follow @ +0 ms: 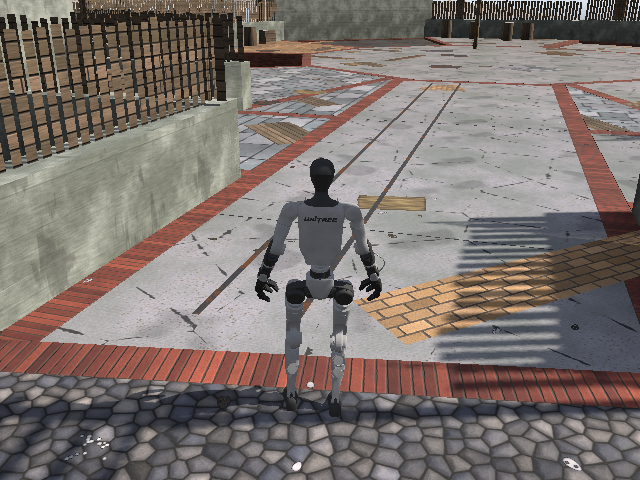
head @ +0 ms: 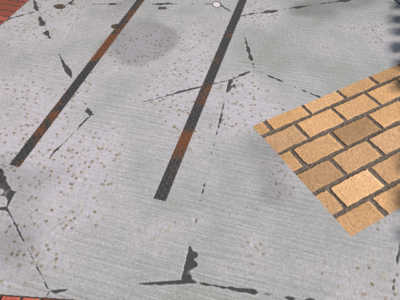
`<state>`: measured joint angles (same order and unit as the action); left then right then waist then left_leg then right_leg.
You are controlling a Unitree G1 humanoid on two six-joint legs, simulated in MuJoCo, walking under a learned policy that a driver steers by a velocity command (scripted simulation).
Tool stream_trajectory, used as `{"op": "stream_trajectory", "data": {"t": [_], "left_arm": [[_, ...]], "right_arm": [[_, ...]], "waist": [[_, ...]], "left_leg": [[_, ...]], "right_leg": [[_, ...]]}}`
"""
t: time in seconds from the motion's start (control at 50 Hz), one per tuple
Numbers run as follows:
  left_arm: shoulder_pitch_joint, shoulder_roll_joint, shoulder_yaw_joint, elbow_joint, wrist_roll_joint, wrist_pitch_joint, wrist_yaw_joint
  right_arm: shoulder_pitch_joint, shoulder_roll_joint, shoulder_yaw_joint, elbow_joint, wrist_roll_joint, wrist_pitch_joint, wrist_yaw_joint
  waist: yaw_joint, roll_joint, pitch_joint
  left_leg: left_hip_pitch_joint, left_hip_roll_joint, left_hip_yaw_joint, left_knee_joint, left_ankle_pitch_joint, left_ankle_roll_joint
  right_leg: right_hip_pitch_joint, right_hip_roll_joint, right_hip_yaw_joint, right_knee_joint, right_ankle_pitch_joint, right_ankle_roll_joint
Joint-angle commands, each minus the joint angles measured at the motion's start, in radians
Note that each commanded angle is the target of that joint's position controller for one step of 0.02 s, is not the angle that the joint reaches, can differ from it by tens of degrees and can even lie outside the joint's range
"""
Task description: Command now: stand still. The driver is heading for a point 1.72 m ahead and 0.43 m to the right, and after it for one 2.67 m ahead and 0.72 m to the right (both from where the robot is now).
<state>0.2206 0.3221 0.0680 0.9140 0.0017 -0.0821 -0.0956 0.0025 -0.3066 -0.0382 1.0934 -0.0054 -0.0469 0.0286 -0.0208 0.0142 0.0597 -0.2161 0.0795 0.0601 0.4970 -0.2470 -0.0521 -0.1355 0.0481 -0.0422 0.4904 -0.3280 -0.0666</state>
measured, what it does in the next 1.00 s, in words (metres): walks ahead: left foot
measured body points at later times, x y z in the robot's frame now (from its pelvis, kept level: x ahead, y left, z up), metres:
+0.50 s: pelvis +0.00 +0.00 +0.00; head +0.01 +0.00 +0.45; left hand +0.07 +0.29 -0.13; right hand +0.11 -0.28 -0.14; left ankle +0.01 +0.15 -0.74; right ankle -0.04 -0.08 -0.74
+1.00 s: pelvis +0.14 +0.09 +0.00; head +0.15 +0.10 +0.45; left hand +0.13 +0.34 -0.15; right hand +0.19 -0.16 -0.13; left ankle +0.14 +0.19 -0.74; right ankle +0.05 -0.05 -0.64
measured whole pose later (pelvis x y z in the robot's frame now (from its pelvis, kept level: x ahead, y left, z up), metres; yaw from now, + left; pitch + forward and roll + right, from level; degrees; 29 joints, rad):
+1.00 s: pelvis +0.14 +0.09 +0.00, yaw -3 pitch -2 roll +0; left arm 0.38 0.23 0.05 1.07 0.07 -0.10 -0.05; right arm 0.23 -0.21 -0.02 1.04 -0.08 -0.13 0.01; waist 0.00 -0.03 0.05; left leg -0.14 0.00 0.10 0.44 -0.26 0.04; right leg -0.34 0.01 0.10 1.14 -0.36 -0.13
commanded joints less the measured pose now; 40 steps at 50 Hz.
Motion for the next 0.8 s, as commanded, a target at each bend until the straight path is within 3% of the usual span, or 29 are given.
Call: {"op": "stream_trajectory", "data": {"t": [0.02,0.52,0.54,0.56,0.58,0.6,0.62,0.64,0.66,0.72,0.76,0.8], "left_arm": [[0.020,0.152,0.031,-0.033,-0.002,-0.010,0.003],[0.051,0.133,0.019,0.039,-0.005,-0.009,0.001],[0.089,0.147,0.026,0.052,0.000,-0.007,0.005],[0.147,0.198,0.049,0.069,0.019,-0.003,0.017],[0.204,0.210,0.059,0.087,0.038,-0.003,0.031],[0.244,0.172,0.052,0.098,0.046,-0.006,0.050],[0.263,0.110,0.032,0.105,0.050,-0.006,0.071],[0.276,0.061,0.014,0.108,0.050,-0.010,0.087],[0.254,0.044,0.003,0.107,0.052,-0.015,0.102],[0.155,0.049,-0.009,0.076,0.053,-0.018,0.117],[0.157,0.070,-0.010,0.075,0.051,-0.009,0.106],[0.187,0.101,-0.007,0.093,0.051,0.004,0.079]], "right_arm": [[-0.055,-0.132,-0.021,-0.039,0.000,-0.011,-0.002],[-0.024,-0.125,-0.020,0.003,-0.001,-0.011,0.002],[-0.001,-0.133,-0.024,0.010,-0.006,-0.007,0.000],[0.004,-0.164,-0.039,0.003,-0.022,-0.005,-0.009],[-0.030,-0.160,-0.046,-0.014,-0.039,-0.007,-0.019],[-0.062,-0.121,-0.039,-0.035,-0.052,-0.012,-0.027],[-0.077,-0.074,-0.026,-0.049,-0.065,-0.016,-0.033],[-0.090,-0.060,-0.023,-0.065,-0.071,-0.021,-0.037],[-0.082,-0.059,-0.024,-0.080,-0.068,-0.026,-0.037],[-0.044,-0.048,-0.026,-0.094,-0.074,-0.028,-0.018],[-0.026,-0.016,-0.019,-0.094,-0.068,-0.022,-0.002],[-0.001,-0.002,-0.013,-0.092,-0.043,-0.030,0.018]], "waist": [[0.001,-0.010,-0.072],[0.005,-0.007,-0.056],[0.014,-0.019,-0.051],[0.046,-0.061,-0.018],[0.087,-0.110,0.038],[0.111,-0.141,0.092],[0.120,-0.158,0.130],[0.133,-0.145,0.119],[0.122,-0.120,0.098],[0.078,-0.061,0.083],[0.053,-0.085,0.099],[0.033,-0.090,0.113]], "left_leg": [[0.017,0.007,-0.008,-0.030,0.181,0.024],[0.006,0.009,-0.002,-0.009,0.169,0.029],[-0.006,0.000,0.004,-0.007,0.075,0.032],[-0.069,-0.026,0.023,0.038,-0.104,0.043],[-0.199,-0.034,0.019,0.099,-0.199,0.052],[-0.330,-0.025,-0.007,0.151,-0.206,0.069],[-0.422,0.015,-0.064,0.215,-0.196,0.090],[-0.481,0.038,-0.116,0.305,-0.241,0.103],[-0.510,0.042,-0.140,0.369,-0.256,0.115],[-0.385,0.010,-0.076,0.321,-0.190,0.115],[-0.179,-0.018,-0.016,0.215,-0.126,0.099],[-0.012,-0.053,0.012,0.088,0.023,0.087]], "right_leg": [[0.004,-0.101,0.115,-0.087,0.338,-0.025],[-0.016,-0.089,0.111,-0.079,0.300,-0.019],[-0.008,-0.100,0.129,-0.114,0.179,-0.037],[0.007,-0.137,0.184,-0.172,-0.044,-0.097],[0.048,-0.220,0.307,-0.252,-0.280,-0.168],[0.111,-0.326,0.443,-0.325,-0.391,-0.227],[0.159,-0.415,0.530,-0.374,-0.372,-0.260],[0.215,-0.452,0.562,-0.405,-0.309,-0.268],[0.263,-0.446,0.531,-0.415,-0.245,-0.251],[0.212,-0.316,0.296,-0.428,-0.114,-0.163],[0.061,-0.263,0.178,-0.431,-0.061,-0.135],[-0.055,-0.255,0.154,-0.384,-0.063,-0.142]]}}
Next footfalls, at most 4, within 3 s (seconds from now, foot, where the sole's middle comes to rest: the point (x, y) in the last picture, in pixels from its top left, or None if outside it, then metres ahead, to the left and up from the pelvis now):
0.88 left None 0.18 0.20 -0.77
1.38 right None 0.42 -0.07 -0.77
1.74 left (196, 237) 0.78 0.05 -0.88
2.16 right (278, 218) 0.85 -0.28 -0.88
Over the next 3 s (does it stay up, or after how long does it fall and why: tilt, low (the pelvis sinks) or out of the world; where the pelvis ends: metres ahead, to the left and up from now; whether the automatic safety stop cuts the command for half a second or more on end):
stays up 1.17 -0.28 -0.10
